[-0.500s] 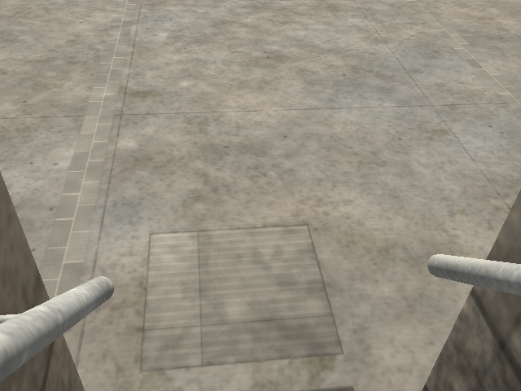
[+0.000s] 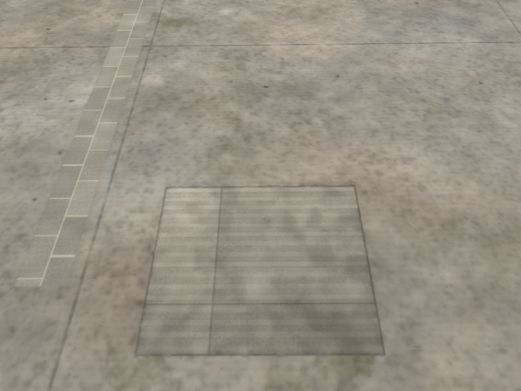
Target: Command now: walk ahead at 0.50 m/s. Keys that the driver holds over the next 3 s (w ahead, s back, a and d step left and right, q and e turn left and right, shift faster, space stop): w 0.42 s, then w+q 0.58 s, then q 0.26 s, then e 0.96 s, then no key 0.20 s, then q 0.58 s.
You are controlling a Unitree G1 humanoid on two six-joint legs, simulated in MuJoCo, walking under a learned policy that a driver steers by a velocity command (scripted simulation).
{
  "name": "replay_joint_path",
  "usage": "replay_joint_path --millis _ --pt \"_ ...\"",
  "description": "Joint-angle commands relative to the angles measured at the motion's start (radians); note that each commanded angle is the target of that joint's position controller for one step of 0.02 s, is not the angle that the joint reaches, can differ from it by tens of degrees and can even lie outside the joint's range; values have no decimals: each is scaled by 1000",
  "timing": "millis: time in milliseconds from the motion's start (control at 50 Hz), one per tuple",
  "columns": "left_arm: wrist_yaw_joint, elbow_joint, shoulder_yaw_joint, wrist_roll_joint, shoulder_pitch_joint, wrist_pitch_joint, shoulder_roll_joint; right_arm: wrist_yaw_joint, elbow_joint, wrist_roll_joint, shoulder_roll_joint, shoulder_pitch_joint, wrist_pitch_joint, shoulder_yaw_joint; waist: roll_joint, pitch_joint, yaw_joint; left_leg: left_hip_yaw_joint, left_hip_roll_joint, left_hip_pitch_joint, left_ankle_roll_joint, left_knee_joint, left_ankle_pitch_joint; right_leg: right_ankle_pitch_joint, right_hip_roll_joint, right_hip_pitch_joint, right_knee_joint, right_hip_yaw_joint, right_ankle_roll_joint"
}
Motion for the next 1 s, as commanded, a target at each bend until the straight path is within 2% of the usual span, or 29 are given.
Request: replay_joint_path --millis 20,60,120,140,160,180,200,220,240,260,280,300,340,380,480,540,580,600,620,660,680,700,740,780,800,860,920,960,1000 --pt "52 -218 20 -61 -354 -80 137 33 -22 -64 -37 166 -17 16 1 120 -215 10 37 496 -13 -502 688 252 -98 -487 -238 195 -76" --pt "46 -214 46 -50 -275 -59 167 48 -103 -44 -26 5 2 28 -87 142 -101 84 10 612 -10 -701 623 250 -103 -417 -208 172 -98" --pt "16 -229 83 -6 -402 -40 194 61 25 -68 -145 433 57 -32 -242 84 -288 33 105 584 77 -496 241 787 -265 -224 184 346 -122" --pt "-6 -258 80 -25 -505 -52 148 61 140 -83 -222 743 50 -74 -123 -7 -423 51 83 951 134 -652 155 1029 -175 -365 572 229 -59" --pt "-31 -217 85 -29 -466 -57 116 65 199 -39 -128 876 40 -52 181 61 -547 79 91 1028 220 -1068 318 381 85 -457 1250 -31 37" --pt "-26 -273 58 7 -313 -77 -23 84 246 -12 -15 787 14 4 431 141 -313 -79 72 1172 232 -718 846 -166 144 -894 1368 82 24" --pt "-27 -280 39 -18 -189 -81 -64 95 244 -19 28 738 3 17 424 71 -207 -206 115 1199 251 -671 960 -137 120 -960 1250 178 -5" --pt "-10 -265 43 -35 -193 -71 -17 108 246 -27 86 689 -16 33 103 44 -166 -281 180 1110 286 -727 667 56 14 -978 1097 151 -26" --pt "5 -303 26 -61 -241 -61 -72 123 249 -28 -5 588 -24 5 -22 13 -94 -489 293 988 355 -796 278 129 -48 -977 1033 165 -47" --pt "5 -304 38 -55 -371 -49 -12 114 214 -6 100 501 -43 28 -239 33 -93 -418 203 860 233 -760 129 314 -110 -968 881 145 -62" --pt "-15 -367 -6 -66 -393 -43 -91 84 196 -31 -10 446 -41 0 -81 57 -45 -539 248 712 239 -767 12 380 -136 -939 692 178 -47" --pt "-29 -396 -13 -43 -467 -38 -32 24 117 -24 42 292 -53 33 -210 147 15 -426 178 412 218 -778 -81 628 -178 -745 336 160 23" --pt "-41 -351 -4 18 -481 -51 -13 -25 114 -40 -46 308 -71 12 -177 70 -7 -374 116 200 212 -746 -281 1051 -153 -336 203 150 51" --pt "-62 -406 -4 29 -564 -66 62 -51 85 18 -32 333 -78 8 -155 126 -36 -223 20 149 184 -678 -535 1486 -149 -193 -249 151 37" --pt "-105 -539 13 -14 -762 -65 112 -3 106 20 -6 455 -37 -4 63 192 -253 -282 12 557 228 -473 -486 1153 -143 -273 -648 128 35" --pt "-113 -377 80 -2 -349 -57 200 6 171 -10 13 461 -42 4 -18 42 -97 -217 -42 549 185 12 -245 1178 -173 170 -844 36 -17" --pt "-131 -229 63 54 29 -41 155 54 188 22 78 483 -58 13 -255 -171 66 -147 -224 -53 94 712 -1080 1503 -355 917 -379 128 -154" --pt "-127 -234 49 65 33 -42 148 43 131 57 27 526 -64 17 -248 -255 2 -196 -145 -189 65 763 -1046 1470 -439 940 -299 303 -191" --pt "-136 -222 40 40 -35 -55 83 26 64 52 24 395 -49 13 -200 -197 -4 -168 -75 -231 72 645 -873 1272 -427 765 -348 316 -129" --pt "-135 -203 46 19 -125 -60 158 11 -44 54 13 234 -9 9 -16 -205 -35 -101 11 -238 76 575 -554 318 -539 517 -662 634 -193" --pt "-108 -177 28 5 -171 -59 81 18 -85 62 71 134 -10 21 -170 -53 -75 -117 38 -347 98 567 -385 232 -486 381 -704 651 -120" --pt "-76 -164 6 -7 -207 -64 55 18 -106 55 104 89 8 34 -172 103 -104 -111 40 -306 65 465 -309 342 -439 124 -714 485 -102" --pt "-46 -177 -20 13 -276 -67 9 29 -135 37 96 97 18 33 -175 169 -163 -128 75 -168 42 231 -265 369 -344 -107 -724 302 -86" --pt "-32 -201 -11 25 -400 -70 112 31 -200 22 23 47 8 16 -291 209 -200 -76 46 -46 5 56 -213 740 -281 -255 -784 170 -82" --pt "-29 -195 -6 49 -350 -62 113 27 -195 12 15 12 14 14 -230 171 -168 -43 39 -60 -12 25 -163 875 -280 -165 -794 109 -95" --pt "-10 -192 10 10 -248 -53 152 69 -276 -2 16 -124 10 31 -136 114 -108 40 70 -14 28 -309 -43 1033 -296 70 -744 13 -66" --pt "-13 -162 21 14 -167 -41 194 98 -305 5 13 -233 4 34 -143 91 -53 151 0 108 78 -597 -94 1085 -272 265 -728 -76 -22" --pt "-19 -148 41 17 -147 -45 267 109 -314 -4 -27 -184 -1 14 -186 5 -116 237 -87 315 125 -629 -245 1496 -302 347 -616 -111 -21" --pt "-27 -184 55 9 -232 -53 300 103 -215 -10 -140 128 1 -45 -183 -135 -297 195 -138 791 188 -780 -96 1533 -265 210 -270 -143 14"
Next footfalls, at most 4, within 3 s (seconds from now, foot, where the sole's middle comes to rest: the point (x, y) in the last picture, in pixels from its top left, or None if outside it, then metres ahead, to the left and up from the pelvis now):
0.16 left None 0.16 0.11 -0.91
0.56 right None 0.51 -0.15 -1.13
1.00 left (262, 336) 0.85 0.14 -1.13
1.44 right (297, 282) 1.09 0.03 -1.13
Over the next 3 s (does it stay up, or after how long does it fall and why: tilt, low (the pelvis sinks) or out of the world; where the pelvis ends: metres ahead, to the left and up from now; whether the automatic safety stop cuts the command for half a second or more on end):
stays up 0.88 0.12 -0.35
